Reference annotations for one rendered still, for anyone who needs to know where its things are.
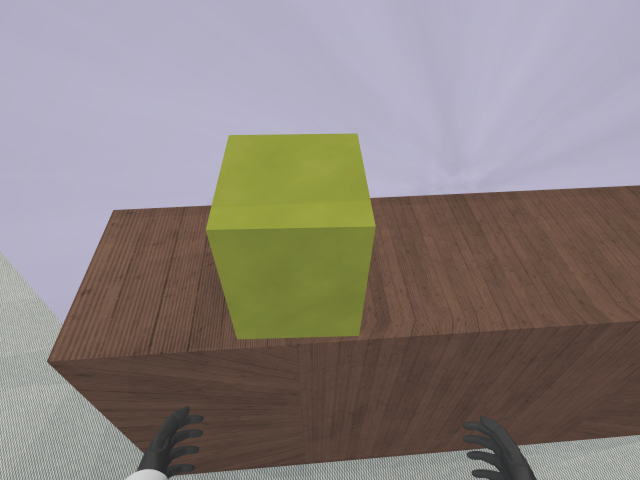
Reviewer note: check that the pedestal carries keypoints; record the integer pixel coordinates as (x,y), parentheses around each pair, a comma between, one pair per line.
(520,306)

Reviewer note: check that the robot left hand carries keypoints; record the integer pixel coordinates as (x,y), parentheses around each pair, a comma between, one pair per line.
(160,452)

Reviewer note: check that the robot right hand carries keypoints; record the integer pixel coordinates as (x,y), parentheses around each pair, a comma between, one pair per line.
(508,458)

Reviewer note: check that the carton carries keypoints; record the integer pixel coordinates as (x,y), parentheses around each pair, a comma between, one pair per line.
(291,229)

